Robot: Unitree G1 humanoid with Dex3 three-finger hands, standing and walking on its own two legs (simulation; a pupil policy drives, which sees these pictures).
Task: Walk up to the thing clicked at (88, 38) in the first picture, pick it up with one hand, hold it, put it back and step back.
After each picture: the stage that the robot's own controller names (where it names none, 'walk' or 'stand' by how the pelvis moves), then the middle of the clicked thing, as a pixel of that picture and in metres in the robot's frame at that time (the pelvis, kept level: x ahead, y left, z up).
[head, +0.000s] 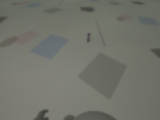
stand; (88, 37) +1.95 +0.07 -0.66
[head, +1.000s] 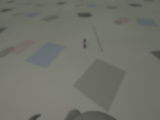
walk; (84, 43) +1.80 +0.27 -0.65
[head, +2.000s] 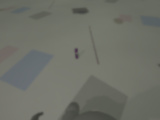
walk; (76, 53) +1.22 +0.34 -0.65
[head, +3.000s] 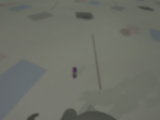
walk; (74, 72) +0.77 +0.23 -0.63
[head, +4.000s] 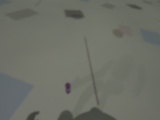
walk; (67, 88) +0.47 +0.19 -0.64
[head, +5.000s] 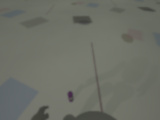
stand; (70, 97) +0.39 +0.20 -0.65
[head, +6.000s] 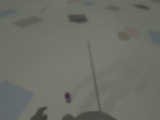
stand; (68, 98) +0.36 +0.22 -0.65
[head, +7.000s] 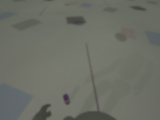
stand; (66, 99) +0.35 +0.25 -0.65
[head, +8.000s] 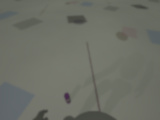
stand; (67, 98) +0.36 +0.24 -0.66
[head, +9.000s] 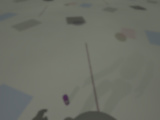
stand; (66, 100) +0.35 +0.26 -0.66
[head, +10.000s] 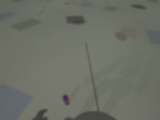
stand; (66, 100) +0.34 +0.26 -0.66
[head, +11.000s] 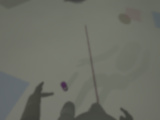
go down; (64, 86) +0.37 +0.25 -0.59
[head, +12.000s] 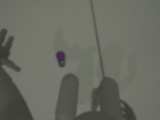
go down; (61, 60) +0.45 +0.23 -0.26
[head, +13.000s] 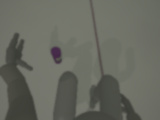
close in; (57, 56) +0.45 +0.24 -0.23
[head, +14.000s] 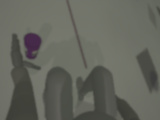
close in; (32, 49) +0.44 +0.26 -0.16
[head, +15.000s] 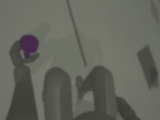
lift; (29, 50) +0.42 +0.27 -0.16
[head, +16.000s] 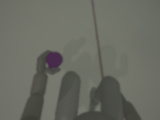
lift; (53, 63) +0.34 +0.25 -0.05
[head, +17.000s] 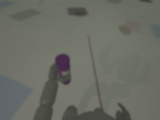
lift; (64, 71) +0.32 +0.16 +0.08
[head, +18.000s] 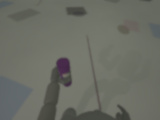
hold; (65, 74) +0.32 +0.16 +0.04
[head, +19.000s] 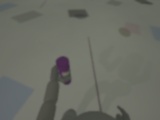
hold; (65, 72) +0.32 +0.17 +0.05
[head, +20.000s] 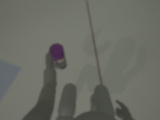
crouch; (60, 58) +0.42 +0.19 -0.03
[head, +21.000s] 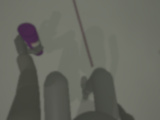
lower; (34, 43) +0.48 +0.26 -0.13
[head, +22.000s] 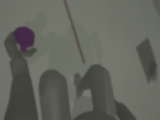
lower; (26, 44) +0.45 +0.26 -0.17
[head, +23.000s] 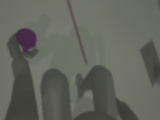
lower; (28, 46) +0.44 +0.27 -0.16
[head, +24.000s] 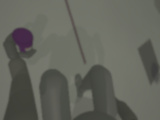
lower; (25, 46) +0.45 +0.27 -0.17
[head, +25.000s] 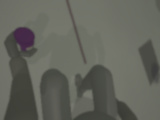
rest; (26, 44) +0.45 +0.27 -0.17
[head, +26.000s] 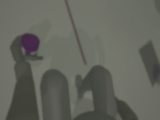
open; (31, 49) +0.44 +0.25 -0.17
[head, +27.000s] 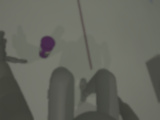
stand; (45, 49) +0.44 +0.24 -0.18
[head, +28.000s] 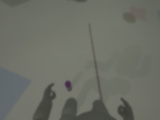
stand; (68, 86) +0.38 +0.19 -0.53
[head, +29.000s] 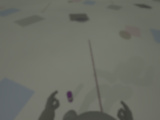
stand; (69, 97) +0.38 +0.19 -0.60
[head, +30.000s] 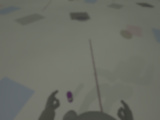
stand; (69, 97) +0.37 +0.19 -0.60
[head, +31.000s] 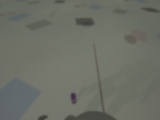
stand; (73, 98) +0.39 +0.18 -0.65
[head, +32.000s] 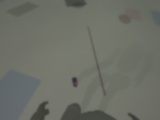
walk; (74, 82) +0.47 +0.17 -0.63
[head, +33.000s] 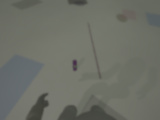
walk; (74, 65) +0.76 +0.20 -0.62
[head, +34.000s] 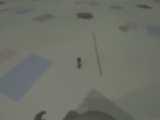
stand; (79, 63) +1.02 +0.23 -0.64
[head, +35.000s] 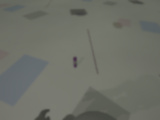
stand; (75, 62) +0.99 +0.26 -0.66
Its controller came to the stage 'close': yes
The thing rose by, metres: 0.70
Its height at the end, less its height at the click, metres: +0.00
